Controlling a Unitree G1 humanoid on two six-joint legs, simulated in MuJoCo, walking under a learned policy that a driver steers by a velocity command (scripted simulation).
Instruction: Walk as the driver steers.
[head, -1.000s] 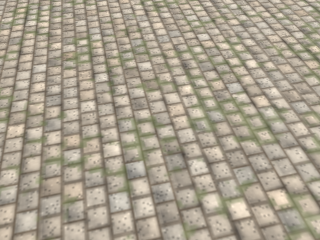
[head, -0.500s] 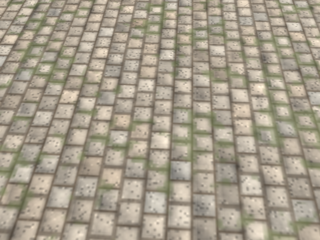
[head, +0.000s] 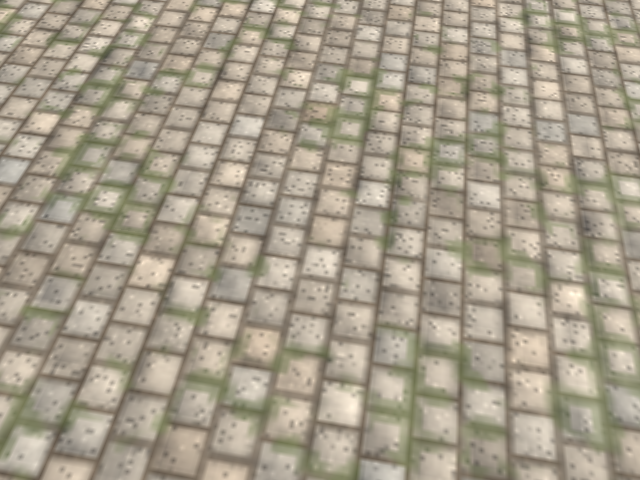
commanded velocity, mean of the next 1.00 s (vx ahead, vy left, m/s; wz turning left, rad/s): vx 0.50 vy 0.00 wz -0.07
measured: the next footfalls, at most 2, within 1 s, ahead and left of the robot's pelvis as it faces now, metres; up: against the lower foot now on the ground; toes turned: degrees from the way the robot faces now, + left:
right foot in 0.08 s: +0.23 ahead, -0.11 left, +0.00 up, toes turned -2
left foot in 0.62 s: +0.51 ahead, +0.09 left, +0.00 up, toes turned +5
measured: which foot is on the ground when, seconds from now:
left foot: down 0.00-0.10, up 0.12-0.60, down 0.62-1.00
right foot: up 0.00-0.06, down 0.08-0.64, up 0.66-1.00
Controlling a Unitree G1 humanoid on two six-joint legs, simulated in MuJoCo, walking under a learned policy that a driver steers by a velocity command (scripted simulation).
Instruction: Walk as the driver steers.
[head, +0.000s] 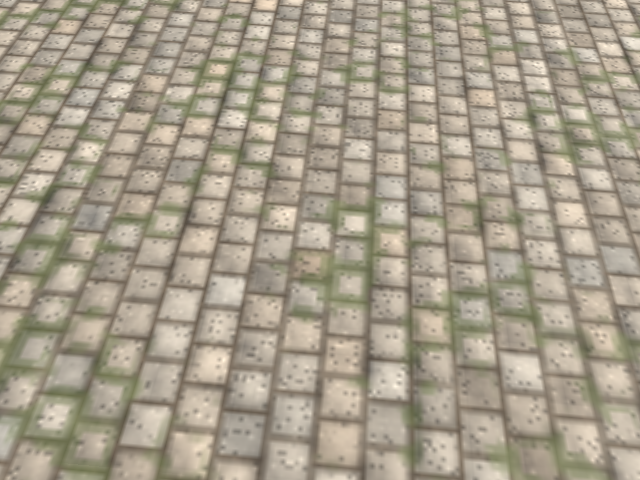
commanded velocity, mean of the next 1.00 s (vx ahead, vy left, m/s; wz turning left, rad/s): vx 0.50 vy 0.00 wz -0.57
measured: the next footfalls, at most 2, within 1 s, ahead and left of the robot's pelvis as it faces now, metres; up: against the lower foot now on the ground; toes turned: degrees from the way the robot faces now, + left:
right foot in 0.18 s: +0.24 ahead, -0.09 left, +0.00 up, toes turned -12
left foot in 0.72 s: +0.61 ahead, -0.02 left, +0.00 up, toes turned -27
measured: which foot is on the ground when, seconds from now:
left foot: down 0.00-0.20, up 0.22-0.70, down 0.72-1.00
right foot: up 0.00-0.16, down 0.18-0.72, up 0.74-1.00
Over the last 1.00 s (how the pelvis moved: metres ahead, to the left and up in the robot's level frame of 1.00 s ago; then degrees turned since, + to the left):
0.54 0.02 0.01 -8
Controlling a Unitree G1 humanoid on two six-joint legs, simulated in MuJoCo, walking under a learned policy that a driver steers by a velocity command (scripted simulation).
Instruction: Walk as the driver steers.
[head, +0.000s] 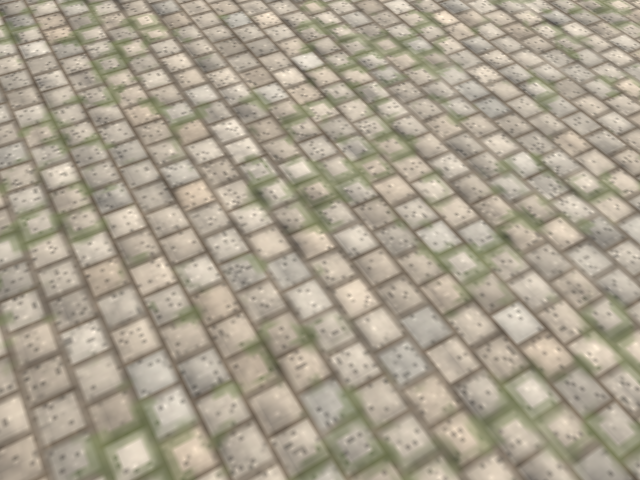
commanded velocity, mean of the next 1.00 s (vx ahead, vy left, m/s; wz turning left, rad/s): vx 0.35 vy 0.00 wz -0.41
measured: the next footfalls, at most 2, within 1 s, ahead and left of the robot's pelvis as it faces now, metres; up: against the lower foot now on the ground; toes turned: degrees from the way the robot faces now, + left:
right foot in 0.24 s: +0.27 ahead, -0.13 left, +0.00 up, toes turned -13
left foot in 0.74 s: +0.55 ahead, -0.07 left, +0.00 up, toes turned -21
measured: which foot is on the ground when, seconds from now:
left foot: down 0.00-0.26, up 0.28-0.72, down 0.74-1.00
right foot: up 0.00-0.22, down 0.24-0.74, up 0.76-1.00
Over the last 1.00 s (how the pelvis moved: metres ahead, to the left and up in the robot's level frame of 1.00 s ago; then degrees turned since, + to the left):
0.53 -0.10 0.00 -36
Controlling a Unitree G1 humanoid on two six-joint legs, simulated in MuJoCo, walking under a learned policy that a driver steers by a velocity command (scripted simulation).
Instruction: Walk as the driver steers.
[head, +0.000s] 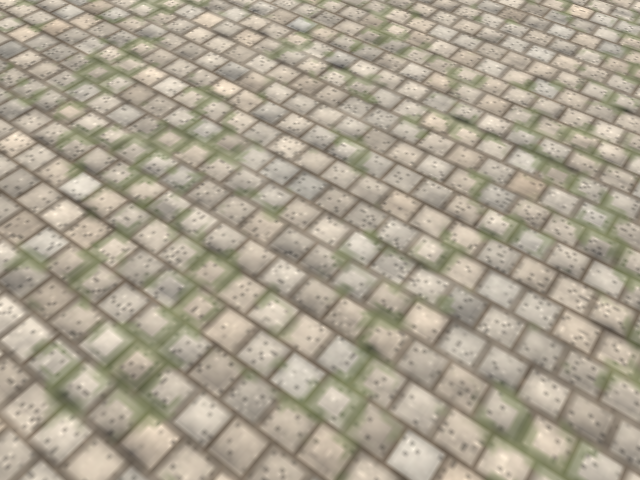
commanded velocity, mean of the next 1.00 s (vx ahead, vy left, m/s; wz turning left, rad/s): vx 0.46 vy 0.00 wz -0.50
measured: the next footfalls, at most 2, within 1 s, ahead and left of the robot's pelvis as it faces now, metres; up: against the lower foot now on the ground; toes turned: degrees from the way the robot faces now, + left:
right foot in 0.20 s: +0.08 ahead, -0.12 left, +0.00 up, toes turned -5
left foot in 0.64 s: +0.43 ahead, +0.01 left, +0.00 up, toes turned -19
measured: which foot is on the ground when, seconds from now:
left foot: down 0.00-0.20, up 0.22-0.62, down 0.64-1.00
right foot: up 0.00-0.18, down 0.20-0.66, up 0.68-1.00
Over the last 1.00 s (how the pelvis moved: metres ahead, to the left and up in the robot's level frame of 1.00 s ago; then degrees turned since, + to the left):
0.43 -0.10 0.00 -23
